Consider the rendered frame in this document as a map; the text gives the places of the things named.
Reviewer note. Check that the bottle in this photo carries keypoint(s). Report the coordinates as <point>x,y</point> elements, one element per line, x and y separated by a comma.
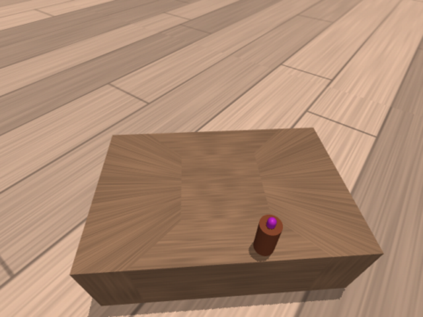
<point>267,235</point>

